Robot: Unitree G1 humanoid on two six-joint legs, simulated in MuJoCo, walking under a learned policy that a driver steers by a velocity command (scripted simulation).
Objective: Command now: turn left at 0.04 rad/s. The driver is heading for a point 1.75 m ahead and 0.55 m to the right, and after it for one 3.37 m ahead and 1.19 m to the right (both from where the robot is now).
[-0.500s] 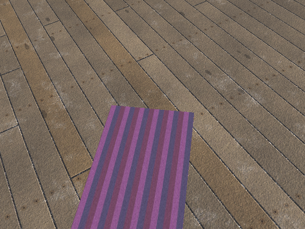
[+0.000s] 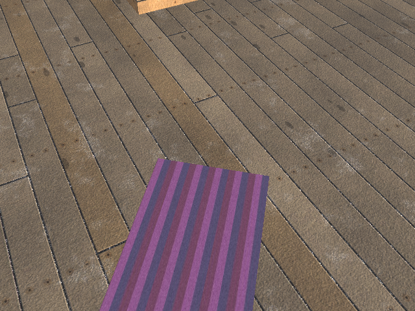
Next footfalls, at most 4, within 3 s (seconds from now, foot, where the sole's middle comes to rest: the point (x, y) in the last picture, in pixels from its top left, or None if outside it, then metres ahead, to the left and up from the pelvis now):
1.32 left None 0.43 0.08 -0.78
1.88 right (275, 258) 0.71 -0.19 -0.78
2.38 left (251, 180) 1.05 -0.12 -0.78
2.88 right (339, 173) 1.11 -0.49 -0.78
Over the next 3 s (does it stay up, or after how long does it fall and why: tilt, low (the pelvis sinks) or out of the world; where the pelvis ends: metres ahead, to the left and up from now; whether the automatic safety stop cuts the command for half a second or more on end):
stays up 1.09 -0.36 0.00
